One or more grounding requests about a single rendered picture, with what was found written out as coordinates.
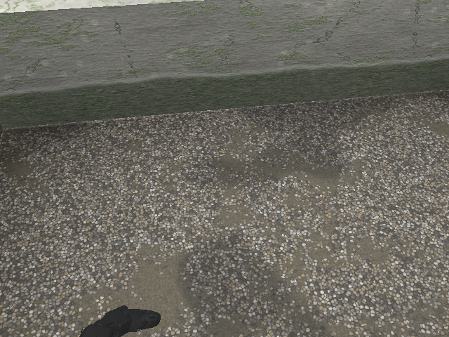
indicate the robot left hand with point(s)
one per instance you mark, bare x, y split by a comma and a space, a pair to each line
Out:
120, 321

